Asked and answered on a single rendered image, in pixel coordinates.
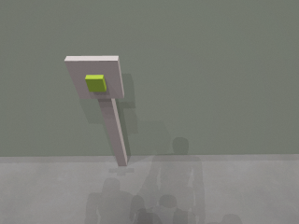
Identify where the panel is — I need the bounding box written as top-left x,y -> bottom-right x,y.
64,55 -> 127,167

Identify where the button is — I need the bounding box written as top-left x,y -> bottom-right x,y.
85,75 -> 107,92

